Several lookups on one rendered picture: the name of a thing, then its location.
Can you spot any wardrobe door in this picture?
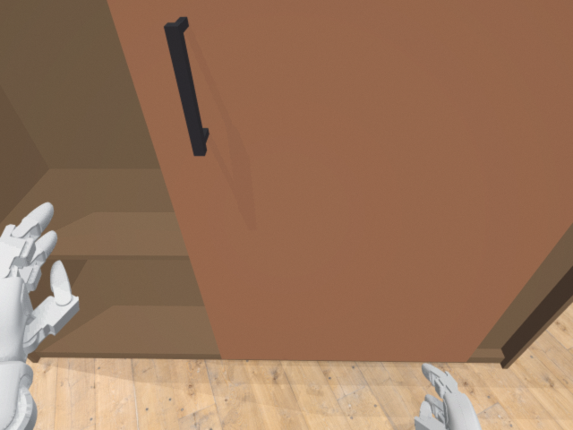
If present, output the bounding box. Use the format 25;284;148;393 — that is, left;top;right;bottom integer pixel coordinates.
477;223;573;348
107;0;573;362

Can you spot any robot left forearm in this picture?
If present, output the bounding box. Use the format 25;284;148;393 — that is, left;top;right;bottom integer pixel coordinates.
0;361;38;430

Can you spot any left robot hand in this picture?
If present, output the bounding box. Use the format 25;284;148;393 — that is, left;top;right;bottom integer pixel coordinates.
0;202;80;364

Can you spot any handle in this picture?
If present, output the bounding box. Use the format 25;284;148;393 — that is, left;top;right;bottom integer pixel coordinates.
164;17;210;156

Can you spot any right robot hand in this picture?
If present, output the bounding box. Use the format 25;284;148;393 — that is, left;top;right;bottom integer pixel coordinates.
415;363;482;430

